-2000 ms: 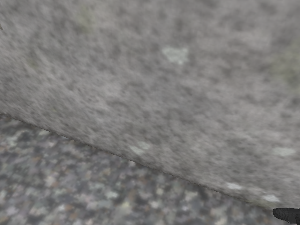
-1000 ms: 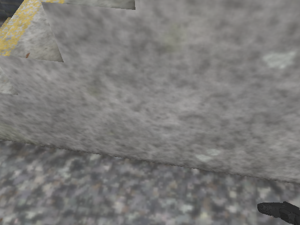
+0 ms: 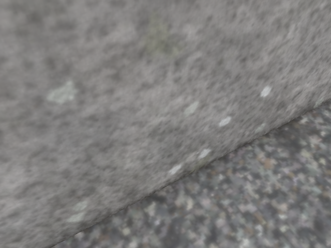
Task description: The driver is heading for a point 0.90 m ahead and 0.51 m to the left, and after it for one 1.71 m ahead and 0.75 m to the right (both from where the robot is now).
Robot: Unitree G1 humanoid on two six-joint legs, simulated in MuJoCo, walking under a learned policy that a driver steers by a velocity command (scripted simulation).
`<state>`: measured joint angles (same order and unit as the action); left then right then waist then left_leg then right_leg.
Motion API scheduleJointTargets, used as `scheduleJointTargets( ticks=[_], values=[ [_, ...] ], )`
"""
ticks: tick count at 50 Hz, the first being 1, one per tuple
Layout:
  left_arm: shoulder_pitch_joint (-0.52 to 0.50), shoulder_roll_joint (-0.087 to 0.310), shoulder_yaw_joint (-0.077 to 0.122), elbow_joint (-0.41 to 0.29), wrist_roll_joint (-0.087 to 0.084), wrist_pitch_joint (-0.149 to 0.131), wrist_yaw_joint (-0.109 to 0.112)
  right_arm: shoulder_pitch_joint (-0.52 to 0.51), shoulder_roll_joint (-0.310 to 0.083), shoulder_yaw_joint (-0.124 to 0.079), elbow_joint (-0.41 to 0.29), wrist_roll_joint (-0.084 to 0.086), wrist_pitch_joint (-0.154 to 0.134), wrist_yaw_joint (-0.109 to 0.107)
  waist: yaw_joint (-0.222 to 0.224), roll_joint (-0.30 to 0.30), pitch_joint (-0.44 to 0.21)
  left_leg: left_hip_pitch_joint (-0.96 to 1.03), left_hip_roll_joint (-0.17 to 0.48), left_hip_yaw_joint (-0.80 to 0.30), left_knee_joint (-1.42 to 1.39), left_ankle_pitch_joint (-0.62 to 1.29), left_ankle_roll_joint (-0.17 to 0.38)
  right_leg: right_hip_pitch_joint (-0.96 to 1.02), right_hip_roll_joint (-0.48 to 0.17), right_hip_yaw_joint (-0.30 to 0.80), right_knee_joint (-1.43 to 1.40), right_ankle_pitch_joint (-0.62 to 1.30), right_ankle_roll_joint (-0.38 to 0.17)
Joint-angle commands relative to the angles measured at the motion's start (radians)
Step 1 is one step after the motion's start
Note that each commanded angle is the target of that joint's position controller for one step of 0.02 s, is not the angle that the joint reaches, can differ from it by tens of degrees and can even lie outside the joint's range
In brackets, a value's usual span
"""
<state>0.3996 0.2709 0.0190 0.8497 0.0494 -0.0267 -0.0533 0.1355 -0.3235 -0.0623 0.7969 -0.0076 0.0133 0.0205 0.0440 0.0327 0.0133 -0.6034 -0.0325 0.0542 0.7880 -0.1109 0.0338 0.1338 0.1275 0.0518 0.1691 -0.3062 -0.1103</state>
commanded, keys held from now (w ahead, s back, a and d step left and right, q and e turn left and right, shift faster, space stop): w+q+shift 1.00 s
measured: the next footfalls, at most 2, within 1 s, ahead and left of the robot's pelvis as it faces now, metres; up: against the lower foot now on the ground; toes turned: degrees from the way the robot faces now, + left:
left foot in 0.06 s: +0.19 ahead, +0.06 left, +0.00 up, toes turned +2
right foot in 0.44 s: +0.36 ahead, -0.26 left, +0.00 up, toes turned +31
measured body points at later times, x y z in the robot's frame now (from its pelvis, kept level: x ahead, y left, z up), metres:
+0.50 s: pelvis +0.19 -0.16 -0.01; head +0.23 -0.15 +0.44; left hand +0.24 +0.15 -0.09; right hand +0.47 -0.41 -0.07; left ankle +0.15 +0.01 -0.68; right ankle +0.32 -0.28 -0.74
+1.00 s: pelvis +0.17 -0.18 -0.01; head +0.18 -0.12 +0.44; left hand +0.02 +0.12 -0.12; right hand +0.51 -0.18 -0.07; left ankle +0.09 -0.12 -0.74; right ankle +0.31 -0.28 -0.71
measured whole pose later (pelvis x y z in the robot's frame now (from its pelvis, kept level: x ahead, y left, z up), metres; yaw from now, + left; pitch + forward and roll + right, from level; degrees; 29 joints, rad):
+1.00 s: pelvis +0.17 -0.18 -0.01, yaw +52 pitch +2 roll -2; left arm 0.17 0.34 0.10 0.68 0.01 0.00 0.06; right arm 0.09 -0.31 -0.07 0.58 0.00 0.05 0.02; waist 0.03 -0.02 0.06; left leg -0.34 0.02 0.00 0.64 -0.36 0.05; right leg -0.41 -0.18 -0.17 0.76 -0.43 0.09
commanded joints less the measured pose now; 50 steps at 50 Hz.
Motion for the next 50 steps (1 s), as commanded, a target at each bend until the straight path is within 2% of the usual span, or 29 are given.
scheduleJointTargets(
  ticks=[1, 2, 3, 4, 5, 6, 7, 8, 10, 13, 16, 19, 21, 22, 23, 24, 25, 26, 27, 30, 36, 40, 41, 42, 45, 47, 48, 49, 50],
  values=[
    [-0.053, 0.139, 0.026, -0.108, 0.028, 0.0, 0.026, 0.207, -0.216, -0.058, -0.013, 0.039, -0.082, -0.079, -0.074, -0.244, 0.058, 0.409, -0.036, 0.041, -0.187, 0.097, 0.009, -0.236, -0.174, -0.055, 0.161, 0.705, -0.036],
    [-0.048, 0.148, 0.029, -0.124, 0.035, 0.011, 0.025, 0.326, -0.214, -0.065, 0.016, 0.033, -0.093, -0.099, -0.117, -0.169, 0.002, 0.575, -0.036, 0.034, -0.227, 0.194, -0.004, -0.285, -0.146, -0.082, 0.329, 0.772, 0.005],
    [-0.104, 0.16, 0.03, -0.172, 0.064, 0.024, 0.031, 0.495, -0.196, -0.068, 0.054, 0.018, -0.088, -0.118, -0.208, -0.048, -0.049, 0.782, 0.002, -0.075, -0.257, 0.143, 0.003, -0.458, -0.105, -0.076, 0.616, 0.598, 0.074],
    [-0.128, 0.056, 0.007, -0.245, 0.089, 0.038, 0.027, 0.548, -0.231, -0.056, 0.08, 0.007, -0.072, -0.131, -0.142, 0.258, -0.087, 0.923, 0.246, -0.481, -0.261, 0.146, 0.109, -0.72, 0.026, -0.051, 0.977, -0.26, 0.149],
    [0.013, 0.059, 0.014, -0.253, -0.003, 0.036, 0.007, 0.461, -0.267, -0.041, 0.014, -0.032, -0.078, -0.133, -0.044, 0.319, -0.242, 0.881, 0.483, -1.172, -0.592, -0.375, 0.319, -0.799, 0.075, 0.147, 1.309, -0.282, 0.225],
    [-0.063, 0.17, 0.036, -0.271, -0.046, 0.03, 0.005, 0.341, -0.238, -0.035, -0.021, -0.016, -0.09, -0.138, -0.041, 0.188, -0.093, 0.673, 0.439, -1.2, -0.706, -0.689, 0.237, -0.823, 0.001, 0.246, 1.372, -0.103, 0.212],
    [-0.152, 0.236, 0.051, -0.319, -0.034, 0.023, 0.011, 0.272, -0.231, -0.033, -0.045, -0.007, -0.092, -0.144, -0.02, 0.107, -0.009, 0.556, 0.385, -1.026, -0.657, -0.622, 0.175, -0.83, -0.011, 0.246, 1.374, -0.024, 0.219],
    [-0.175, 0.235, 0.052, -0.338, 0.008, 0.026, 0.017, 0.226, -0.232, -0.031, -0.068, 0.001, -0.09, -0.145, -0.002, -0.012, 0.022, 0.478, 0.331, -0.836, -0.609, -0.438, 0.146, -0.792, -0.022, 0.216, 1.346, -0.008, 0.226],
    [-0.186, 0.172, 0.046, -0.393, 0.027, 0.024, 0.001, 0.163, -0.256, -0.034, -0.117, 0.004, -0.081, -0.145, 0.028, -0.035, 0.048, 0.316, 0.22, -0.589, -0.578, -0.264, 0.132, -0.68, -0.045, 0.192, 1.219, 0.012, 0.201],
    [-0.184, 0.049, 0.022, -0.4, 0.005, 0.026, -0.003, 0.112, -0.265, -0.051, -0.177, 0.026, -0.056, -0.138, 0.006, 0.064, 0.092, 0.192, 0.079, -0.405, -0.57, -0.174, 0.102, -0.535, -0.017, 0.08, 0.783, -0.014, 0.197],
    [-0.124, 0.072, 0.041, -0.364, -0.02, 0.013, -0.007, 0.058, -0.299, -0.088, -0.228, 0.031, -0.01, -0.143, -0.01, 0.148, 0.032, 0.16, 0.094, -0.435, -0.557, -0.16, 0.054, -0.347, -0.033, 0.076, 0.541, 0.109, 0.25],
    [-0.1, 0.12, 0.072, -0.352, -0.05, -0.006, -0.01, -0.011, -0.252, -0.091, -0.268, 0.027, 0.009, -0.154, 0.0, 0.151, -0.006, 0.178, 0.095, -0.503, -0.419, -0.253, 0.017, -0.269, -0.074, 0.121, 0.33, 0.22, 0.258],
    [-0.062, 0.15, 0.089, -0.319, -0.045, -0.02, 0.009, 0.065, -0.126, -0.053, -0.259, 0.022, 0.002, -0.135, -0.018, -0.004, -0.04, 0.13, -0.015, -0.392, -0.098, -0.419, -0.038, -0.18, -0.145, 0.107, 0.186, 0.12, 0.195],
    [-0.079, 0.197, 0.084, -0.347, -0.021, -0.023, 0.015, 0.142, -0.029, -0.028, -0.262, -0.018, 0.006, -0.123, -0.085, -0.202, -0.075, -0.012, -0.132, -0.279, 0.192, -0.664, -0.052, -0.117, -0.332, 0.291, 0.232, 0.326, 0.125],
    [-0.128, 0.325, 0.121, -0.343, 0.013, -0.01, 0.026, 0.187, -0.04, -0.023, -0.319, 0.003, -0.014, -0.111, -0.163, -0.517, -0.084, -0.175, -0.074, -0.161, 0.409, -0.63, -0.081, -0.212, -0.473, 0.577, 0.059, 0.255, -0.021],
    [-0.241, 0.257, 0.109, -0.407, -0.002, -0.049, 0.042, 0.179, -0.122, -0.034, -0.252, 0.037, -0.025, -0.095, -0.13, -0.38, -0.078, -0.219, 0.014, -0.303, 0.492, -0.469, -0.085, -0.214, -0.529, 0.707, 0.048, 0.29, -0.025],
    [-0.28, 0.197, 0.094, -0.397, -0.022, -0.052, 0.062, 0.158, -0.182, -0.053, -0.208, 0.041, -0.02, -0.089, -0.131, -0.214, -0.075, -0.18, 0.029, -0.292, 0.544, -0.378, -0.098, -0.22, -0.487, 0.511, 0.109, 0.336, 0.0],
    [-0.293, 0.172, 0.085, -0.392, -0.029, -0.044, 0.078, 0.133, -0.201, -0.064, -0.184, 0.034, -0.006, -0.09, -0.126, -0.131, -0.103, -0.137, 0.047, -0.242, 0.595, -0.328, -0.117, -0.225, -0.438, 0.363, 0.152, 0.403, 0.017],
    [-0.295, 0.18, 0.081, -0.367, -0.024, -0.026, 0.089, 0.107, -0.205, -0.064, -0.195, 0.016, 0.004, -0.082, -0.117, -0.122, -0.106, -0.115, 0.057, -0.204, 0.647, -0.285, -0.132, -0.246, -0.391, 0.245, 0.176, 0.47, 0.01],
    [-0.244, 0.15, 0.071, -0.339, -0.021, -0.008, 0.118, 0.015, -0.148, -0.038, -0.25, 0.026, 0.013, -0.059, -0.067, -0.156, -0.085, -0.115, 0.07, -0.138, 0.664, -0.215, -0.15, -0.27, -0.341, 0.079, 0.171, 0.516, -0.018],
    [-0.187, 0.183, 0.092, -0.293, -0.033, 0.003, 0.13, -0.089, -0.107, -0.022, -0.324, 0.012, 0.024, -0.037, -0.012, -0.18, -0.114, -0.173, 0.114, -0.139, 0.468, -0.269, -0.172, -0.088, -0.482, 0.084, 0.131, 0.484, -0.106],
    [-0.218, 0.225, 0.112, -0.269, -0.028, -0.001, 0.129, -0.152, -0.056, -0.009, -0.352, 0.003, 0.034, -0.019, -0.002, -0.165, -0.119, -0.051, 0.139, -0.096, 0.273, -0.273, -0.147, -0.147, -0.48, -0.016, 0.114, 0.391, -0.071],
    [-0.226, 0.02, 0.064, -0.333, -0.023, -0.065, 0.094, 0.128, 0.006, 0.027, -0.22, -0.053, 0.047, 0.062, -0.059, -0.163, -0.198, 0.112, 0.147, -0.102, 0.273, -0.286, -0.13, -0.213, -0.506, 0.002, 0.058, -0.017, -0.118],
    [-0.285, 0.249, 0.118, -0.275, -0.05, -0.024, 0.108, -0.13, -0.063, -0.023, -0.32, 0.036, 0.041, 0.019, -0.013, -0.198, -0.056, 0.069, 0.135, -0.044, 0.144, -0.279, -0.111, -0.279, -0.444, -0.072, 0.082, 0.163, -0.039],
    [-0.233, 0.247, 0.129, -0.243, -0.045, 0.012, 0.116, -0.102, -0.066, -0.026, -0.312, 0.022, 0.019, -0.004, -0.015, -0.185, -0.111, 0.186, 0.078, 0.028, -0.085, -0.245, -0.074, -0.222, -0.467, -0.139, 0.171, 0.357, -0.002],
    [-0.223, 0.194, 0.117, -0.224, -0.067, 0.013, 0.109, 0.037, -0.093, -0.047, -0.255, 0.029, 0.034, -0.009, -0.074, -0.184, -0.138, 0.39, 0.045, 0.022, -0.273, -0.124, -0.002, -0.314, -0.437, -0.207, 0.299, 0.307, 0.084],
    [-0.195, 0.141, 0.104, -0.209, -0.049, 0.01, 0.099, 0.141, -0.153, -0.071, -0.214, 0.033, 0.04, -0.019, -0.11, -0.039, -0.103, 0.569, 0.077, -0.099, -0.364, 0.099, 0.061, -0.526, -0.36, -0.27, 0.491, 0.098, 0.163],
    [-0.241, 0.069, 0.08, -0.289, 0.006, 0.008, 0.097, 0.201, -0.317, -0.106, -0.218, 0.015, 0.041, -0.034, -0.082, 0.295, -0.083, 0.744, 0.321, -0.51, -0.311, 0.61, 0.209, -0.936, -0.236, -0.271, 0.839, -0.364, 0.254],
    [-0.262, 0.103, 0.079, -0.239, -0.047, 0.005, 0.157, 0.201, -0.264, -0.092, -0.233, -0.061, 0.04, 0.014, -0.178, 0.274, -0.178, 0.61, 0.251, -0.5, -0.467, 0.242, 0.444, -0.874, -0.131, -0.096, 0.974, -0.408, 0.199]
  ],
)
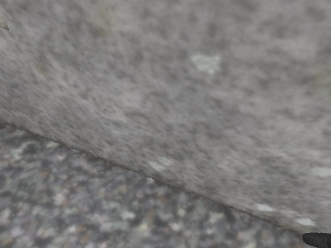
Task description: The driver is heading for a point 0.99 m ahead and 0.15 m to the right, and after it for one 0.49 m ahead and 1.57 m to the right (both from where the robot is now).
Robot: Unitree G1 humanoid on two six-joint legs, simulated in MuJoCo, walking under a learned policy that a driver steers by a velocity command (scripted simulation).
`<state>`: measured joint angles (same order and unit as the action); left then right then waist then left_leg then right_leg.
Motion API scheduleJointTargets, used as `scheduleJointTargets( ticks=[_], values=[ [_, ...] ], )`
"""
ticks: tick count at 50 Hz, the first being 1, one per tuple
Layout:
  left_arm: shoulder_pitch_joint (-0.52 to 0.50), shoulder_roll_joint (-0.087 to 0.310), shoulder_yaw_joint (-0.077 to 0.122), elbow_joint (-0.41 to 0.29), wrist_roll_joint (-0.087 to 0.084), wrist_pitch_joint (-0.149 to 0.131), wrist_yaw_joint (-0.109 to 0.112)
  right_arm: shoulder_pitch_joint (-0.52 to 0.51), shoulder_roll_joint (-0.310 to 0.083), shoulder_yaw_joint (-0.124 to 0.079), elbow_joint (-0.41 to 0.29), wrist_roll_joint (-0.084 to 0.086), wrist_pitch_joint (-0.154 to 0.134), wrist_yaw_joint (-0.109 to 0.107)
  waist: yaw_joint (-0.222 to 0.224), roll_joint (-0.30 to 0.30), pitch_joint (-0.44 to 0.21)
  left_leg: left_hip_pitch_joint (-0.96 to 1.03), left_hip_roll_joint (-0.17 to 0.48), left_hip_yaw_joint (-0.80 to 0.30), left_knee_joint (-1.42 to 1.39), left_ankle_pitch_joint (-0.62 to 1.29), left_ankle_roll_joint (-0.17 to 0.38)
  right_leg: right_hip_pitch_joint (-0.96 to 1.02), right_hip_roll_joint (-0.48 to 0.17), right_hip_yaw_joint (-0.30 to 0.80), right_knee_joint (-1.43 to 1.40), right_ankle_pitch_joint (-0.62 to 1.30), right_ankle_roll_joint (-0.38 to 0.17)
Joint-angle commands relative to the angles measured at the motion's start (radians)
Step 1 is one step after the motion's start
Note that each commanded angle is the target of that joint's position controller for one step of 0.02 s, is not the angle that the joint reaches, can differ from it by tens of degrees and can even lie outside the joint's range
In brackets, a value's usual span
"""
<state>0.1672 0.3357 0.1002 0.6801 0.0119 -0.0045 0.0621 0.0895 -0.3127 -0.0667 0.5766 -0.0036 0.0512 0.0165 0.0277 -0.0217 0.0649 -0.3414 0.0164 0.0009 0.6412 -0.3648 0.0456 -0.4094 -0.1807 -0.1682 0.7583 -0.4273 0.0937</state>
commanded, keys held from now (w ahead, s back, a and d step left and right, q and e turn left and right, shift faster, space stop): w+q+shift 0.16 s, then w+shift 0.08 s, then w+e+shift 0.76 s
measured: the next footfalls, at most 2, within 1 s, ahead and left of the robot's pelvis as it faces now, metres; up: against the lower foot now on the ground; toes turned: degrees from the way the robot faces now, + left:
right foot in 0.20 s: +0.10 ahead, -0.08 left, +0.00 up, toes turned +14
left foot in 0.52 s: +0.10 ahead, +0.37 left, +0.00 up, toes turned +6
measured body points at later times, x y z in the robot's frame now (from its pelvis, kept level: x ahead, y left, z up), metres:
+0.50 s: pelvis +0.07 +0.17 +0.01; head +0.10 +0.17 +0.46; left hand -0.10 +0.49 -0.07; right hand +0.32 +0.00 -0.07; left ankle +0.06 +0.35 -0.72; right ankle +0.06 -0.09 -0.72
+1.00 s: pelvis +0.14 +0.35 +0.01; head +0.20 +0.34 +0.46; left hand +0.33 +0.61 -0.09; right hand +0.33 +0.06 -0.05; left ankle +0.18 +0.49 -0.67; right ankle +0.14 +0.24 -0.73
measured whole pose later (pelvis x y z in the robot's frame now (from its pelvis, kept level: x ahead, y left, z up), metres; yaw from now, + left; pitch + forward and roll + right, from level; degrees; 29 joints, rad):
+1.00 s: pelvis +0.14 +0.35 +0.01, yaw -14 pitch +2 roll +2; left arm 0.23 0.34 0.05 0.62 -0.03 0.03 0.08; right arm 0.02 -0.27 -0.03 0.54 -0.02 -0.02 -0.01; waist 0.03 -0.03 0.09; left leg -0.49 -0.06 -0.10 0.98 -0.47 -0.13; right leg -0.34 0.02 0.06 0.56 -0.25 -0.03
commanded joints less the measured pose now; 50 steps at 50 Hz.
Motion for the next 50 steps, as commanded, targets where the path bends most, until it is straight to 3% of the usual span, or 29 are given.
scheduleJointTargets(
  ticks=[1, 2, 3, 4, 5, 7, 8, 10, 11, 12, 15, 18, 21, 24, 25, 27, 28, 31, 36, 37, 40, 41, 42, 43, 44, 45, 46, 47, 50],
  values=[
    [-0.002, 0.131, 0.018, -0.063, -0.034, -0.018, 0.067, 0.086, -0.256, -0.082, -0.046, -0.056, -0.012, 0.037, -0.079, 0.308, -0.125, 0.22, 0.173, -0.422, -0.356, 0.278, 0.384, -0.313, 0.174, 0.177, 0.379, -0.161, -0.054],
    [0.076, 0.173, 0.035, -0.011, -0.027, -0.023, 0.076, -0.053, -0.215, -0.072, -0.087, -0.03, -0.017, 0.041, -0.004, 0.262, -0.08, 0.088, 0.128, -0.383, -0.328, 0.203, 0.316, -0.22, 0.15, 0.217, 0.326, -0.055, -0.08],
    [0.296, 0.05, 0.009, 0.039, 0.096, -0.114, -0.018, -0.087, -0.013, -0.019, -0.069, -0.011, -0.045, 0.068, 0.095, 0.336, -0.189, -0.026, 0.084, -0.361, -0.347, 0.173, 0.245, -0.029, 0.169, 0.155, 0.525, 0.037, -0.169],
    [0.254, 0.044, 0.018, 0.034, 0.127, -0.136, -0.059, -0.108, 0.018, 0.013, -0.073, -0.011, -0.051, 0.108, 0.13, 0.21, -0.098, -0.131, 0.132, -0.398, -0.351, 0.174, 0.214, -0.014, 0.15, 0.141, 0.524, 0.045, -0.204],
    [0.116, 0.183, 0.051, 0.056, -0.027, -0.07, 0.023, -0.109, -0.178, -0.053, -0.116, 0.017, -0.026, 0.084, 0.024, 0.086, -0.072, 0.085, 0.028, -0.277, -0.35, 0.139, 0.181, -0.14, 0.182, 0.153, 0.091, 0.086, -0.133],
    [0.014, 0.096, 0.005, -0.001, -0.039, -0.076, 0.04, -0.036, -0.192, -0.053, -0.111, 0.037, -0.051, 0.047, -0.031, 0.211, -0.149, 0.111, 0.079, -0.404, -0.38, -0.194, 0.151, 0.009, 0.189, 0.183, -0.145, 0.121, -0.059],
    [0.16, 0.141, 0.019, 0.063, -0.064, -0.067, 0.068, -0.07, -0.151, -0.039, -0.13, -0.004, -0.026, 0.066, 0.004, 0.184, -0.06, 0.1, -0.016, -0.386, -0.315, 0.008, 0.183, 0.117, 0.18, 0.241, -0.323, 0.132, -0.08],
    [0.473, 0.224, 0.042, 0.172, -0.042, -0.069, 0.073, -0.026, -0.039, 0.003, -0.151, -0.021, -0.033, 0.087, 0.068, 0.076, -0.224, -0.111, -0.11, -0.273, -0.001, 0.006, 0.086, 0.593, -0.026, 0.341, -0.402, 0.348, -0.13],
    [0.525, 0.302, 0.045, 0.168, 0.02, -0.062, 0.068, 0.045, 0.04, 0.025, -0.163, -0.038, -0.038, 0.097, 0.029, -0.134, -0.233, -0.347, -0.197, -0.31, 0.291, -0.254, 0.03, 0.666, -0.346, 0.796, -0.438, 0.378, -0.272],
    [0.456, 0.303, 0.055, 0.175, 0.016, -0.071, 0.082, 0.064, -0.046, 0.008, -0.151, -0.008, -0.031, 0.109, 0.006, -0.164, -0.16, -0.487, -0.118, -0.345, 0.463, -0.152, -0.005, 0.563, -0.452, 0.978, -0.56, 0.105, -0.37],
    [0.31, 0.223, 0.036, 0.174, -0.038, -0.07, 0.079, 0.08, -0.124, -0.008, -0.13, -0.048, -0.005, 0.09, -0.071, -0.121, 0.016, -0.434, -0.066, -0.328, 0.599, 0.053, -0.021, 0.381, -0.226, 0.585, -0.531, -0.039, -0.187],
    [0.313, 0.265, 0.049, 0.159, -0.029, -0.055, 0.053, 0.043, -0.043, 0.024, -0.14, -0.044, -0.01, 0.101, -0.06, -0.16, 0.113, -0.22, -0.047, -0.148, 0.377, 0.058, -0.058, 0.175, -0.152, 0.39, -0.626, 0.085, -0.168],
    [0.271, 0.342, 0.09, 0.117, -0.025, -0.043, 0.037, 0.052, 0.028, 0.039, -0.153, -0.04, -0.039, 0.092, -0.072, -0.247, 0.125, 0.129, -0.062, -0.043, 0.081, 0.006, -0.055, 0.005, -0.073, 0.265, -0.718, 0.2, -0.125],
    [0.219, 0.301, 0.088, 0.067, -0.032, -0.049, 0.035, 0.243, -0.037, -0.009, -0.088, -0.031, -0.051, 0.084, -0.171, -0.241, 0.044, 0.366, -0.061, -0.017, -0.131, 0.129, -0.011, 0.016, -0.047, 0.231, -0.585, 0.387, -0.113],
    [0.225, 0.234, 0.065, 0.057, -0.037, -0.053, 0.034, 0.333, -0.072, -0.03, -0.051, -0.026, -0.05, 0.078, -0.213, -0.151, -0.008, 0.408, -0.055, -0.015, -0.259, 0.119, 0.009, 0.062, 0.007, 0.2, -0.379, 0.438, -0.098],
    [0.304, 0.039, 0.007, -0.018, 0.005, -0.025, 0.047, 0.349, -0.259, -0.057, -0.076, -0.062, -0.038, 0.077, -0.124, 0.461, -0.15, 0.585, 0.226, -0.366, -0.323, 0.398, 0.153, -0.315, 0.247, 0.117, 0.189, -0.27, -0.057],
    [0.3, 0.065, 0.003, -0.012, -0.018, -0.012, 0.058, 0.307, -0.222, -0.055, -0.084, -0.059, -0.048, 0.078, -0.11, 0.511, -0.158, 0.454, 0.245, -0.439, -0.418, 0.316, 0.216, -0.319, 0.177, 0.158, 0.413, -0.303, -0.073],
    [0.262, 0.109, 0.007, 0.039, 0.005, 0.03, 0.071, 0.117, -0.065, -0.022, -0.071, -0.04, -0.039, 0.048, 0.0, 0.206, -0.066, 0.29, 0.182, -0.165, -0.376, 0.431, 0.148, -0.252, 0.094, 0.16, 0.468, -0.077, -0.071],
    [0.209, 0.043, -0.042, 0.0, -0.007, 0.02, 0.046, 0.016, -0.078, -0.028, -0.058, -0.028, -0.052, 0.0, 0.034, 0.144, -0.05, 0.183, 0.169, 0.002, -0.343, 0.673, 0.164, -0.015, 0.05, 0.151, 0.115, 0.069, -0.082],
    [0.324, -0.156, -0.126, 0.021, 0.101, 0.004, -0.162, 0.02, 0.087, 0.033, -0.021, 0.06, 0.003, 0.015, 0.14, -0.023, -0.153, 0.12, 0.29, -0.1, -0.319, 0.471, 0.181, 0.105, -0.019, 0.202, 0.079, -0.018, -0.087],
    [0.138, -0.031, -0.088, -0.119, 0.036, -0.075, -0.237, 0.002, -0.078, -0.015, 0.012, 0.024, -0.002, -0.003, 0.049, -0.068, -0.11, 0.119, 0.304, -0.059, -0.212, 0.374, 0.23, 0.051, 0.108, 0.14, -0.04, 0.15, -0.171],
    [0.087, -0.015, -0.083, -0.158, 0.031, -0.107, -0.226, 0.057, -0.085, -0.009, 0.062, 0.018, -0.032, -0.03, 0.036, -0.092, -0.141, 0.122, 0.278, -0.012, -0.124, 0.504, 0.19, 0.09, 0.139, 0.116, -0.099, 0.256, -0.228],
    [0.185, 0.227, 0.008, -0.109, -0.015, -0.064, -0.08, 0.042, -0.229, -0.054, -0.007, -0.035, -0.053, -0.062, 0.08, 0.024, -0.092, 0.026, 0.1, 0.142, 0.095, 0.994, -0.026, 0.24, 0.112, 0.206, -0.143, 0.496, -0.271],
    [0.34, 0.39, 0.052, -0.098, -0.003, -0.037, -0.007, 0.011, -0.202, -0.055, -0.055, -0.07, -0.075, -0.074, 0.141, -0.104, -0.202, -0.214, -0.031, 0.122, 0.445, 0.689, -0.187, 0.468, -0.138, 0.599, -0.207, 0.902, -0.463],
    [0.366, 0.359, 0.041, -0.068, 0.015, -0.025, 0.031, -0.069, -0.135, -0.031, -0.092, -0.066, -0.082, -0.063, 0.157, -0.251, -0.273, -0.396, -0.178, -0.07, 0.716, -0.311, -0.252, 0.557, -0.273, 0.931, -0.376, 0.972, -0.597],
    [0.248, 0.294, 0.022, -0.091, 0.008, -0.034, 0.048, -0.046, -0.142, -0.039, -0.103, -0.016, -0.079, -0.044, 0.078, -0.185, -0.265, -0.428, -0.111, -0.289, 0.843, -0.31, -0.25, 0.536, -0.256, 0.934, -0.387, 0.781, -0.523],
    [0.054, 0.207, -0.003, -0.127, -0.055, -0.016, 0.038, -0.093, -0.079, -0.007, -0.146, 0.038, -0.101, -0.041, -0.034, -0.246, -0.171, -0.419, -0.026, -0.279, 0.748, -0.293, -0.233, 0.423, -0.131, 0.68, -0.337, 0.838, -0.465],
    [-0.105, 0.129, -0.022, -0.181, -0.078, 0.004, 0.032, -0.04, -0.085, 0.002, -0.127, 0.025, -0.1, -0.035, -0.097, -0.118, -0.108, -0.349, -0.018, -0.193, 0.518, -0.211, -0.198, 0.288, -0.055, 0.529, -0.353, 0.808, -0.362],
    [-0.11, 0.187, 0.016, -0.195, -0.039, 0.048, 0.025, -0.005, -0.021, 0.016, -0.07, -0.03, -0.077, -0.021, -0.077, 0.002, -0.115, -0.03, -0.123, -0.023, 0.122, -0.018, -0.17, 0.109, 0.063, 0.431, -0.334, 0.703, -0.258]
  ],
)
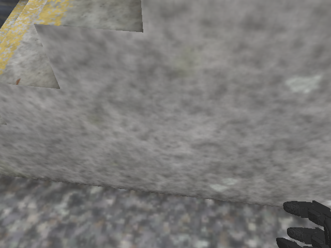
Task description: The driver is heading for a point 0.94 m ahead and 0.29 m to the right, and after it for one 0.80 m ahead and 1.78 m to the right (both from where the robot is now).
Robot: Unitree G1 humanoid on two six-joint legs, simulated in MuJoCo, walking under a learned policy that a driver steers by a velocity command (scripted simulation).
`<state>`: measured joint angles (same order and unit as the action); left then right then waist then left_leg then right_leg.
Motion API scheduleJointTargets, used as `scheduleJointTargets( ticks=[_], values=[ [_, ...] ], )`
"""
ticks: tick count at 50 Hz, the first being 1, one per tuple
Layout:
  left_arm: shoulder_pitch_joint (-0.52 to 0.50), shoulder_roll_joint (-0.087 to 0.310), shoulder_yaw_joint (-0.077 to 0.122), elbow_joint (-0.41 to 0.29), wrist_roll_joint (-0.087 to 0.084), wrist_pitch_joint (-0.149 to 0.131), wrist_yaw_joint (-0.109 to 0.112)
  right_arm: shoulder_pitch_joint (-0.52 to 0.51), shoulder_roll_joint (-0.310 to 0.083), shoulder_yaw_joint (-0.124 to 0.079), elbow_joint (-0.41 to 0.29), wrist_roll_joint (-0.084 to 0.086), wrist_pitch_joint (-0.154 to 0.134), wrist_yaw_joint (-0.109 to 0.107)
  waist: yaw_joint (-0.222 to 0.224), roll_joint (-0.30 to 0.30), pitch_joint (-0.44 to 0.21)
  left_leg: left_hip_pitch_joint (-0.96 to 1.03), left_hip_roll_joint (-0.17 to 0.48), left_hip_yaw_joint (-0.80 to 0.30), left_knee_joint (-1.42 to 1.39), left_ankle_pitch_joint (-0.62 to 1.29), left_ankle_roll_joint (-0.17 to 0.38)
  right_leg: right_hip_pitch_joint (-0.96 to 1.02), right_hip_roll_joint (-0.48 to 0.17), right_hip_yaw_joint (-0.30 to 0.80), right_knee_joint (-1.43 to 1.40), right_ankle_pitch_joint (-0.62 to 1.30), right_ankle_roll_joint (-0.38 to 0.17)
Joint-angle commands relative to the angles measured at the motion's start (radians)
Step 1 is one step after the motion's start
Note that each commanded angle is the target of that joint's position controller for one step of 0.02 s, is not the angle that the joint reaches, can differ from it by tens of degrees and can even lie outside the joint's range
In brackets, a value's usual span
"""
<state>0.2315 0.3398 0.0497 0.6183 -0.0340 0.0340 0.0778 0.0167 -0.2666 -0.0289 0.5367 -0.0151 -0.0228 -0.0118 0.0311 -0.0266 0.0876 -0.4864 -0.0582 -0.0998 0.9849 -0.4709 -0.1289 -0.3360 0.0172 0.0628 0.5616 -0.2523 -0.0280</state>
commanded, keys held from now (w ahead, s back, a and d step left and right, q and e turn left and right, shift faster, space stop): w+e+shift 0.66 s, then w+shift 0.10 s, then w+q+shift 0.24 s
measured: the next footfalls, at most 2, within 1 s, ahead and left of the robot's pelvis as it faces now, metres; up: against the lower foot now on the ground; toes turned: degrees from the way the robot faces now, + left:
left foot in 0.10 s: +0.12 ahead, +0.18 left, +0.00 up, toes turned -13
right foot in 0.72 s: -0.14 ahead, -0.16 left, +0.00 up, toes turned -38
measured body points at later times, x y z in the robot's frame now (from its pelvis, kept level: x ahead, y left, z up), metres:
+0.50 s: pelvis -0.02 +0.08 +0.01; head +0.04 +0.06 +0.45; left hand +0.29 +0.21 -0.07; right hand -0.07 -0.25 -0.09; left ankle +0.08 +0.19 -0.73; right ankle -0.11 -0.06 -0.65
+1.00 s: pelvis -0.07 -0.14 +0.00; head -0.03 -0.15 +0.45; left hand +0.13 +0.06 -0.12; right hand -0.13 -0.45 -0.11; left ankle +0.07 -0.16 -0.71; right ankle -0.17 -0.14 -0.73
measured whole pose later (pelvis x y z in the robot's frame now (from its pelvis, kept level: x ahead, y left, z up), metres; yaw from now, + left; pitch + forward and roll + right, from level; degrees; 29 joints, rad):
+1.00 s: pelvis -0.07 -0.14 +0.00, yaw -38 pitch -1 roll -2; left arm 0.38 0.30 0.04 0.70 0.04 0.01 -0.07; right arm 0.19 -0.32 -0.02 0.83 0.03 -0.02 -0.07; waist 0.09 0.03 0.08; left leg -0.52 0.04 0.11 0.71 -0.17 0.06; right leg 0.01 0.13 -0.03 0.30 -0.30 -0.10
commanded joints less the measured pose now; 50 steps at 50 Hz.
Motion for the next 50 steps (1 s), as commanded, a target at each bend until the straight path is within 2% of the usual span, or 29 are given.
scheduleJointTargets(
  ticks=[1, 3, 4, 5, 6, 7, 8, 9, 11, 13, 16, 20, 21, 22, 25, 29, 32, 34, 35, 36, 37, 38, 39, 40, 41, 43, 44, 47, 50],
  values=[
    [-0.133, 0.187, 0.074, -0.118, 0.005, 0.011, 0.004, 0.093, -0.069, -0.022, -0.019, -0.003, 0.0, 0.009, -0.069, -0.024, -0.175, 0.173, -0.056, 0.07, -0.307, 0.146, 0.008, 0.047, -0.125, 0.215, -0.119, 0.471, -0.126],
    [-0.149, 0.143, 0.067, -0.127, -0.023, 0.014, -0.012, 0.192, -0.094, -0.034, 0.017, 0.025, -0.007, 0.014, -0.103, -0.083, -0.205, 0.332, -0.044, 0.058, -0.508, 0.354, 0.028, -0.011, -0.094, 0.232, -0.046, 0.324, -0.07],
    [-0.166, 0.094, 0.051, -0.139, -0.011, 0.013, -0.018, 0.235, -0.121, -0.052, 0.04, 0.022, -0.007, 0.012, -0.117, -0.024, -0.192, 0.461, 0.009, 0.051, -0.586, 0.398, 0.054, -0.143, -0.034, 0.206, 0.042, 0.121, -0.026],
    [-0.114, 0.014, 0.033, -0.13, 0.017, 0.012, -0.03, 0.261, -0.162, -0.064, 0.032, -0.003, -0.002, 0.007, -0.098, 0.162, -0.184, 0.581, 0.217, -0.138, -0.59, 0.433, 0.148, -0.355, 0.076, 0.104, 0.313, -0.302, 0.025],
    [-0.044, 0.039, 0.037, -0.168, 0.043, -0.007, -0.046, 0.193, -0.246, -0.074, -0.009, -0.054, -0.006, 0.002, -0.022, 0.341, -0.194, 0.455, 0.488, -0.497, -0.708, 0.44, 0.322, -0.46, 0.064, 0.099, 0.532, -0.429, 0.065],
    [-0.051, 0.129, 0.056, -0.165, 0.035, -0.013, -0.058, 0.118, -0.231, -0.081, -0.03, -0.062, -0.021, -0.004, -0.011, 0.343, -0.187, 0.377, 0.496, -0.553, -0.783, 0.266, 0.382, -0.435, -0.016, 0.118, 0.671, -0.354, 0.079],
    [-0.049, 0.194, 0.08, -0.137, 0.022, -0.004, -0.056, 0.042, -0.182, -0.069, -0.029, -0.045, -0.027, -0.009, 0.012, 0.266, -0.134, 0.326, 0.425, -0.39, -0.776, 0.184, 0.341, -0.415, -0.043, 0.098, 0.735, -0.262, 0.098],
    [-0.044, 0.21, 0.092, -0.11, 0.022, 0.008, -0.045, -0.012, -0.157, -0.064, -0.034, -0.029, -0.026, -0.015, 0.026, 0.201, -0.125, 0.298, 0.361, -0.259, -0.748, 0.229, 0.295, -0.388, -0.054, 0.063, 0.784, -0.2, 0.115],
    [-0.067, 0.183, 0.084, -0.103, 0.033, 0.027, -0.04, -0.036, -0.155, -0.061, -0.018, -0.015, -0.023, -0.038, 0.026, 0.106, -0.131, 0.25, 0.306, -0.088, -0.712, 0.411, 0.277, -0.323, -0.076, 0.023, 0.831, -0.1, 0.138],
    [-0.124, 0.109, 0.057, -0.127, 0.021, 0.025, -0.038, 0.032, -0.149, -0.059, 0.013, -0.015, -0.015, -0.05, -0.016, 0.106, -0.141, 0.318, 0.291, -0.009, -0.709, 0.467, 0.288, -0.348, -0.091, -0.012, 0.753, -0.065, 0.145],
    [-0.18, 0.091, 0.053, -0.156, 0.025, 0.008, -0.05, 0.101, -0.178, -0.074, 0.039, -0.014, 0.001, -0.068, -0.065, 0.133, -0.172, 0.438, 0.356, -0.007, -0.721, 0.46, 0.335, -0.38, -0.118, -0.017, 0.624, -0.083, 0.159],
    [-0.194, 0.055, 0.039, -0.171, 0.034, 0.011, -0.075, 0.114, -0.225, -0.096, 0.073, -0.003, 0.002, -0.059, -0.071, 0.161, -0.185, 0.436, 0.395, 0.049, -0.736, 0.399, 0.344, -0.283, -0.14, -0.038, 0.446, -0.12, 0.138],
    [-0.174, 0.054, 0.033, -0.185, 0.06, 0.034, -0.123, 0.301, -0.284, -0.117, 0.144, 0.018, 0.003, -0.1, -0.088, 0.062, -0.164, 0.555, 0.578, -0.166, -0.768, 0.391, 0.378, -0.412, -0.143, 0.023, 0.53, -0.091, 0.114],
    [-0.128, 0.074, 0.048, -0.167, 0.064, 0.049, -0.142, 0.374, -0.307, -0.125, 0.188, 0.029, 0.004, -0.121, -0.072, -0.003, -0.189, 0.643, 0.64, -0.207, -0.763, 0.32, 0.356, -0.464, -0.165, 0.085, 0.589, -0.133, 0.102],
    [-0.132, 0.061, 0.043, -0.182, 0.043, 0.047, -0.165, 0.309, -0.309, -0.13, 0.203, 0.026, 0.001, -0.136, -0.03, 0.159, -0.157, 0.591, 0.554, -0.031, -0.774, 0.242, 0.271, -0.425, -0.182, 0.064, 0.52, -0.121, 0.075],
    [-0.158, 0.001, 0.017, -0.183, 0.042, 0.054, -0.181, 0.301, -0.353, -0.156, 0.232, 0.022, 0.021, -0.142, -0.014, 0.208, -0.107, 0.464, 0.518, 0.136, -0.835, 0.262, 0.254, -0.227, -0.153, -0.022, 0.321, -0.122, 0.066],
    [-0.013, 0.014, 0.025, -0.118, 0.023, 0.042, -0.193, 0.204, -0.38, -0.165, 0.211, 0.029, 0.044, -0.13, 0.072, 0.265, -0.14, 0.369, 0.458, 0.25, -0.837, 0.251, 0.223, 0.031, -0.109, -0.105, 0.157, -0.092, 0.047],
    [0.131, 0.032, 0.037, -0.039, 0.026, 0.038, -0.188, 0.143, -0.356, -0.156, 0.212, 0.034, 0.062, -0.132, 0.138, 0.286, -0.124, 0.316, 0.427, 0.292, -0.748, 0.193, 0.205, 0.154, -0.083, -0.154, 0.026, -0.068, 0.021],
    [0.206, 0.041, 0.046, 0.013, 0.027, 0.029, -0.188, 0.13, -0.308, -0.141, 0.217, 0.039, 0.068, -0.132, 0.167, 0.232, -0.099, 0.279, 0.375, 0.328, -0.625, 0.172, 0.191, 0.21, -0.033, -0.165, -0.055, -0.087, -0.017],
    [0.276, 0.069, 0.058, 0.063, 0.039, 0.022, -0.194, 0.147, -0.243, -0.116, 0.228, 0.033, 0.077, -0.131, 0.197, 0.081, -0.066, 0.158, 0.297, 0.362, -0.377, 0.066, 0.19, 0.306, 0.011, -0.115, -0.119, -0.076, -0.062],
    [0.325, 0.144, 0.065, 0.083, 0.049, 0.011, -0.202, 0.14, -0.175, -0.094, 0.197, 0.007, 0.087, -0.121, 0.164, -0.17, 0.005, -0.175, 0.204, 0.339, -0.056, -0.222, 0.177, 0.4, -0.079, 0.117, -0.11, 0.196, -0.122],
    [0.301, 0.303, 0.091, 0.032, 0.09, -0.026, -0.228, 0.081, -0.162, -0.081, 0.101, 0.015, 0.067, -0.114, 0.134, -0.398, -0.027, -0.398, 0.066, 0.198, 0.07, -0.3, 0.181, 0.332, -0.209, 0.56, -0.335, -0.063, -0.294],
    [0.158, 0.267, 0.071, 0.097, 0.075, -0.025, -0.181, -0.11, -0.122, -0.056, 0.038, -0.068, 0.078, -0.037, 0.098, -0.399, 0.04, -0.469, 0.174, 0.092, 0.261, -0.174, 0.152, 0.219, -0.255, 0.578, -0.492, -0.666, -0.197],
    [0.079, 0.22, 0.069, -0.037, 0.044, -0.042, -0.183, 0.086, -0.251, -0.088, 0.116, 0.061, 0.036, -0.064, 0.033, -0.319, 0.06, -0.423, 0.146, 0.064, 0.094, -0.068, 0.207, 0.246, -0.254, 0.542, -0.446, -0.381, -0.269],
    [0.031, 0.165, 0.056, -0.02, 0.041, -0.036, -0.17, 0.164, -0.288, -0.088, 0.21, 0.047, 0.025, -0.074, -0.003, -0.24, 0.012, -0.314, 0.165, 0.097, 0.066, -0.004, 0.195, 0.257, -0.212, 0.409, -0.395, -0.238, -0.238],
    [-0.015, 0.1, 0.034, -0.033, 0.061, -0.026, -0.145, 0.238, -0.262, -0.07, 0.282, 0.014, 0.013, -0.075, -0.031, -0.16, -0.018, -0.146, 0.163, 0.151, 0.007, 0.128, 0.163, 0.191, -0.155, 0.209, -0.356, 0.001, -0.225],
    [-0.009, 0.074, 0.024, -0.032, 0.073, -0.032, -0.139, 0.248, -0.242, -0.06, 0.297, 0.015, 0.009, -0.074, -0.027, -0.121, -0.033, -0.079, 0.163, 0.162, -0.039, 0.194, 0.156, 0.165, -0.137, 0.155, -0.373, -0.012, -0.218],
    [0.05, 0.051, 0.01, 0.0, 0.077, -0.045, -0.136, 0.187, -0.193, -0.025, 0.268, 0.042, -0.007, -0.063, 0.015, -0.129, 0.031, 0.048, 0.142, 0.17, -0.223, 0.325, 0.175, 0.124, -0.132, 0.058, -0.431, -0.023, -0.212],
    [0.09, 0.063, 0.018, 0.018, 0.079, -0.05, -0.145, 0.188, -0.226, -0.036, 0.22, 0.059, -0.023, -0.057, 0.016, -0.102, 0.042, 0.108, 0.125, 0.138, -0.338, 0.34, 0.21, 0.21, -0.156, 0.015, -0.406, 0.088, -0.195]
  ],
)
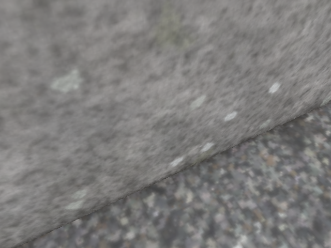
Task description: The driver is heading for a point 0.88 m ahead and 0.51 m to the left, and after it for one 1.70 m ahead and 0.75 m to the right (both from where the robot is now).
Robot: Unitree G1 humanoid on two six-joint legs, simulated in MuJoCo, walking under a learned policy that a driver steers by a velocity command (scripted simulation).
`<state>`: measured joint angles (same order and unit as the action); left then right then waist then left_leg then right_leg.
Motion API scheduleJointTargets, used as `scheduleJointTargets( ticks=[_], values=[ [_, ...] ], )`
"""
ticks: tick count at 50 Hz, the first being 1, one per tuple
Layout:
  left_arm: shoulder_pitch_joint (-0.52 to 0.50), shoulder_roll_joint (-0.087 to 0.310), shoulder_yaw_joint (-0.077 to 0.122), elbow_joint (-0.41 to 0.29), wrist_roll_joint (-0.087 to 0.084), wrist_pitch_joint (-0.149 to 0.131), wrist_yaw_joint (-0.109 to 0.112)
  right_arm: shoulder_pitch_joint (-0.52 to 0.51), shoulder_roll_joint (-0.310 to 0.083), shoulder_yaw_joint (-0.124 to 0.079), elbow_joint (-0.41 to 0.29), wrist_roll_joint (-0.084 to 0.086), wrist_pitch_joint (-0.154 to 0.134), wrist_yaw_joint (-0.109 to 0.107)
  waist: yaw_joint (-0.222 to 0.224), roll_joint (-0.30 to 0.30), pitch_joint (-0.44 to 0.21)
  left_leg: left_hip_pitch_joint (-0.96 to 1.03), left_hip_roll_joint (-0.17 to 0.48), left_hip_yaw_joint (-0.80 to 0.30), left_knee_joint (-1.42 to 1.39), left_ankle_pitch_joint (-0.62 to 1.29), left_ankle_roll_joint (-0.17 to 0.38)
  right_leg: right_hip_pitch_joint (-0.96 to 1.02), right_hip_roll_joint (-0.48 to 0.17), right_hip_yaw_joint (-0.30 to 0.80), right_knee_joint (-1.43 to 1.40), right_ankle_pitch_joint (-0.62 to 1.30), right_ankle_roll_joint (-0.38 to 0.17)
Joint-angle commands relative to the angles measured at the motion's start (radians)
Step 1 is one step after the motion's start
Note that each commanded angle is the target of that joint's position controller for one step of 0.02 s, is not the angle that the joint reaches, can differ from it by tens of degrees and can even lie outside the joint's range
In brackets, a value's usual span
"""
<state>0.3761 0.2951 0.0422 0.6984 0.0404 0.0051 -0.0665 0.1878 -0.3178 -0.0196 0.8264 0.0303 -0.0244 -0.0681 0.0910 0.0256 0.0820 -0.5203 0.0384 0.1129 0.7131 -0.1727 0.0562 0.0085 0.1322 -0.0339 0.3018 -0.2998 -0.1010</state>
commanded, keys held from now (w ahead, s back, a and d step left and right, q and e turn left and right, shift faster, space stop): w+q+shift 1.00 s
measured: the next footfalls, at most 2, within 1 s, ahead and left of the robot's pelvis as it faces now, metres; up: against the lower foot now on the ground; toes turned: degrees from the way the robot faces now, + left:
left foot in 0.06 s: +0.16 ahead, +0.04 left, +0.00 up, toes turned +6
right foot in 0.44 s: +0.32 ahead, -0.28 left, +0.00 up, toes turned +29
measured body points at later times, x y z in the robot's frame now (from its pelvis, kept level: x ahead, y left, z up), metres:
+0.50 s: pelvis +0.17 -0.18 -0.01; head +0.21 -0.16 +0.44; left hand +0.22 +0.13 -0.10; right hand +0.43 -0.43 -0.07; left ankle +0.12 -0.01 -0.69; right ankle +0.29 -0.30 -0.74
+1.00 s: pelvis +0.15 -0.19 -0.01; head +0.17 -0.13 +0.44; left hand +0.01 +0.12 -0.11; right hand +0.50 -0.19 -0.07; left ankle +0.07 -0.12 -0.74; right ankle +0.28 -0.30 -0.72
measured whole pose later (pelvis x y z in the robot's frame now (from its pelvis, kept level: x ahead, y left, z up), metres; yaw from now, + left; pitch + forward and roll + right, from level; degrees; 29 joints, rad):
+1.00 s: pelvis +0.15 -0.19 -0.01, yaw +51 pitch +2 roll -2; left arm 0.16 0.34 0.10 0.67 0.02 -0.01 0.04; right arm 0.07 -0.32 -0.07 0.57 0.00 0.05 0.02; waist 0.03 -0.01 0.08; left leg -0.34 0.03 0.01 0.63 -0.34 0.02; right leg -0.36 -0.19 -0.20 0.73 -0.42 0.11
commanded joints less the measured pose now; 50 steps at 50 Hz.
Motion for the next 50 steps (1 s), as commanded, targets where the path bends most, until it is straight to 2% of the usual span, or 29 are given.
scheduleJointTargets(
  ticks=[1, 3, 4, 5, 6, 7, 8, 10, 12, 14, 17, 19, 21, 22, 23, 24, 25, 26, 27, 29, 32, 41, 42, 43, 44, 47, 48, 49, 50],
  values=[
    [-0.058, 0.114, 0.028, -0.066, 0.008, -0.018, -0.003, 0.055, -0.189, -0.056, -0.072, 0.009, -0.02, 0.0, -0.066, -0.126, 0.021, 0.174, 0.013, -0.067, -0.092, 0.035, 0.035, -0.087, -0.261, 0.089, -0.077, 0.316, -0.106],
    [-0.121, 0.122, 0.026, -0.112, 0.034, 0.002, 0.007, 0.306, -0.211, -0.087, -0.014, -0.017, -0.011, -0.018, -0.193, -0.043, -0.127, 0.429, -0.023, -0.056, -0.176, 0.043, 0.052, -0.099, -0.187, 0.003, 0.247, 0.718, -0.013],
    [-0.158, 0.128, 0.024, -0.163, 0.055, 0.008, 0.025, 0.457, -0.269, -0.109, 0.016, -0.028, -0.005, -0.03, -0.25, 0.115, -0.15, 0.634, 0.086, -0.271, -0.216, 0.073, 0.091, -0.321, -0.114, -0.018, 0.535, 0.456, 0.083],
    [-0.099, 0.069, 0.009, -0.194, 0.038, 0.011, 0.026, 0.416, -0.342, -0.115, 0.003, -0.054, -0.01, -0.03, -0.143, 0.372, -0.188, 0.733, 0.355, -0.95, -0.526, -0.405, 0.3, -0.642, 0.064, 0.083, 0.822, -0.247, 0.185],
    [-0.115, 0.147, 0.021, -0.204, 0.013, 0.001, 0.021, 0.314, -0.262, -0.089, -0.032, -0.055, -0.03, -0.037, -0.116, 0.255, -0.167, 0.638, 0.378, -1.132, -0.635, -0.656, 0.228, -0.664, 0.003, 0.288, 1.025, -0.157, 0.198],
    [-0.14, 0.211, 0.042, -0.214, -0.008, -0.007, 0.022, 0.237, -0.232, -0.079, -0.062, -0.052, -0.041, -0.043, -0.069, 0.195, -0.1, 0.556, 0.359, -1.027, -0.592, -0.533, 0.164, -0.696, -0.021, 0.327, 1.123, -0.078, 0.22],
    [-0.142, 0.232, 0.047, -0.21, 0.013, -0.008, 0.027, 0.2, -0.222, -0.077, -0.086, -0.036, -0.044, -0.042, -0.054, 0.077, -0.061, 0.51, 0.313, -0.853, -0.532, -0.353, 0.139, -0.695, -0.031, 0.303, 1.143, -0.06, 0.236],
    [-0.193, 0.17, 0.038, -0.261, 0.038, -0.011, 0.013, 0.138, -0.244, -0.08, -0.137, -0.029, -0.031, -0.048, -0.037, 0.001, -0.017, 0.347, 0.194, -0.585, -0.487, -0.152, 0.12, -0.607, -0.056, 0.26, 1.055, -0.01, 0.222],
    [-0.223, 0.062, 0.013, -0.283, 0.023, -0.003, -0.005, 0.093, -0.259, -0.091, -0.179, -0.026, -0.012, -0.051, -0.036, 0.059, 0.041, 0.26, 0.076, -0.429, -0.494, -0.115, 0.081, -0.528, -0.047, 0.188, 0.765, 0.015, 0.188],
    [-0.178, 0.025, 0.007, -0.255, 0.003, -0.008, -0.005, 0.061, -0.288, -0.112, -0.218, -0.021, 0.008, -0.045, -0.055, 0.133, 0.02, 0.192, 0.047, -0.408, -0.489, -0.061, 0.074, -0.389, -0.026, 0.145, 0.556, -0.032, 0.211],
    [-0.13, 0.062, 0.033, -0.223, -0.021, -0.027, -0.009, 0.009, -0.322, -0.143, -0.262, -0.011, 0.045, -0.044, -0.07, 0.191, -0.043, 0.131, 0.073, -0.462, -0.459, -0.048, 0.022, -0.185, -0.05, 0.146, 0.336, 0.108, 0.238],
    [-0.091, 0.096, 0.053, -0.204, -0.033, -0.037, -0.008, -0.057, -0.286, -0.138, -0.293, -0.018, 0.052, -0.039, -0.05, 0.182, -0.07, 0.128, 0.068, -0.496, -0.36, -0.121, 0.0, -0.134, -0.083, 0.167, 0.201, 0.189, 0.229],
    [-0.068, 0.123, 0.071, -0.177, -0.029, -0.046, 0.01, 0.006, -0.165, -0.099, -0.286, -0.018, 0.045, -0.027, -0.057, 0.013, -0.089, 0.051, -0.036, -0.423, -0.08, -0.321, -0.048, -0.052, -0.138, 0.152, 0.043, 0.106, 0.173],
    [-0.078, 0.164, 0.065, -0.199, -0.011, -0.048, 0.016, 0.085, -0.068, -0.075, -0.285, -0.054, 0.05, -0.019, -0.12, -0.184, -0.131, -0.075, -0.154, -0.315, 0.207, -0.561, -0.062, 0.016, -0.307, 0.316, 0.08, 0.265, 0.108],
    [-0.116, 0.304, 0.1, -0.2, 0.015, -0.04, 0.028, 0.121, -0.051, -0.062, -0.341, -0.051, 0.037, -0.01, -0.198, -0.435, -0.123, -0.248, -0.141, -0.197, 0.447, -0.582, -0.098, -0.08, -0.468, 0.589, -0.047, 0.303, -0.025],
    [-0.156, 0.283, 0.106, -0.196, 0.013, -0.041, 0.036, 0.107, -0.13, -0.072, -0.335, -0.028, 0.02, -0.005, -0.193, -0.485, -0.136, -0.246, -0.035, -0.204, 0.593, -0.493, -0.102, -0.145, -0.463, 0.637, -0.125, 0.088, -0.088],
    [-0.277, 0.188, 0.076, -0.247, -0.008, -0.073, 0.05, 0.089, -0.191, -0.089, -0.266, 0.0, 0.028, 0.007, -0.181, -0.254, -0.1, -0.285, -0.013, -0.336, 0.614, -0.34, -0.115, -0.134, -0.503, 0.613, -0.064, 0.263, -0.051],
    [-0.302, 0.159, 0.068, -0.241, -0.025, -0.076, 0.065, 0.079, -0.229, -0.107, -0.228, -0.006, 0.044, 0.008, -0.186, -0.132, -0.135, -0.232, 0.004, -0.307, 0.654, -0.282, -0.135, -0.111, -0.462, 0.45, -0.001, 0.417, -0.02],
    [-0.302, 0.153, 0.065, -0.214, -0.033, -0.067, 0.086, 0.062, -0.225, -0.106, -0.227, -0.017, 0.05, 0.013, -0.18, -0.102, -0.159, -0.206, 0.013, -0.275, 0.679, -0.232, -0.147, -0.1, -0.426, 0.331, 0.049, 0.557, -0.011],
    [-0.25, 0.157, 0.064, -0.181, -0.021, -0.057, 0.114, 0.002, -0.178, -0.086, -0.267, -0.021, 0.05, 0.029, -0.146, -0.123, -0.18, -0.174, 0.025, -0.216, 0.701, -0.177, -0.164, -0.106, -0.378, 0.175, 0.068, 0.67, -0.018],
    [-0.192, 0.141, 0.062, -0.15, -0.019, -0.044, 0.138, -0.108, -0.134, -0.069, -0.321, -0.014, 0.06, 0.045, -0.087, -0.167, -0.166, -0.23, 0.032, -0.197, 0.621, -0.167, -0.181, -0.033, -0.413, 0.15, 0.027, 0.606, -0.065],
    [-0.205, 0.211, 0.095, -0.108, -0.03, -0.029, 0.125, -0.213, -0.062, -0.055, -0.379, -0.019, 0.066, 0.084, -0.044, -0.166, -0.168, -0.1, 0.069, -0.123, 0.272, -0.218, -0.161, -0.008, -0.485, 0.01, -0.008, 0.438, -0.068],
    [-0.197, 0.046, 0.064, -0.187, 0.0, -0.095, 0.094, 0.082, -0.024, -0.027, -0.251, -0.095, 0.083, 0.18, -0.1, -0.151, -0.253, 0.089, 0.087, -0.136, 0.26, -0.236, -0.139, -0.044, -0.508, -0.002, -0.057, 0.071, -0.125],
    [-0.271, 0.239, 0.103, -0.116, -0.043, -0.056, 0.097, -0.19, -0.08, -0.079, -0.344, 0.01, 0.074, 0.129, -0.054, -0.171, -0.113, 0.036, 0.06, -0.07, 0.15, -0.201, -0.126, -0.139, -0.451, -0.054, -0.017, 0.242, -0.041],
    [-0.245, 0.243, 0.113, -0.107, -0.044, -0.037, 0.104, -0.22, -0.074, -0.068, -0.363, 0.002, 0.069, 0.103, -0.051, -0.166, -0.137, 0.057, 0.033, -0.044, 0.08, -0.215, -0.117, -0.114, -0.459, -0.067, 0.002, 0.313, -0.03],
    [-0.216, 0.198, 0.104, -0.078, -0.063, -0.018, 0.109, -0.085, -0.101, -0.091, -0.309, -0.015, 0.077, 0.089, -0.108, -0.18, -0.195, 0.254, -0.016, -0.01, -0.181, -0.076, -0.046, -0.11, -0.465, -0.138, 0.145, 0.387, 0.053],
    [-0.186, 0.141, 0.089, -0.06, -0.059, -0.023, 0.103, 0.017, -0.153, -0.114, -0.268, -0.014, 0.081, 0.076, -0.146, -0.089, -0.18, 0.416, -0.018, -0.089, -0.286, 0.081, 0.008, -0.255, -0.4, -0.191, 0.3, 0.28, 0.124],
    [-0.206, 0.089, 0.073, -0.109, -0.004, -0.028, 0.101, 0.121, -0.292, -0.152, -0.251, -0.015, 0.078, 0.061, -0.152, 0.22, -0.158, 0.668, 0.192, -0.426, -0.241, 0.727, 0.113, -0.661, -0.29, -0.219, 0.639, -0.301, 0.217],
    [-0.312, 0.074, 0.056, -0.185, 0.017, -0.042, 0.113, 0.074, -0.381, -0.173, -0.284, -0.087, 0.06, 0.065, -0.163, 0.268, -0.289, 0.617, 0.316, -0.697, -0.288, 0.656, 0.316, -0.827, -0.209, -0.005, 0.825, -0.397, 0.254]
  ],
)
Keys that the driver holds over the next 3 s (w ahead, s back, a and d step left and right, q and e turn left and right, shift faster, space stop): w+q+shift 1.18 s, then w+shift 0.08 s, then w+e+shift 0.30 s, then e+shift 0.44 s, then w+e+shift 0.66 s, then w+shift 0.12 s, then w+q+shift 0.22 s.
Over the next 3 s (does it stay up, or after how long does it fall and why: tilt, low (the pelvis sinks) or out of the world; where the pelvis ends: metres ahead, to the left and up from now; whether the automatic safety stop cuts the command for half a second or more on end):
stays up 0.10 0.04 0.00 its command is cut before an obstacle from the start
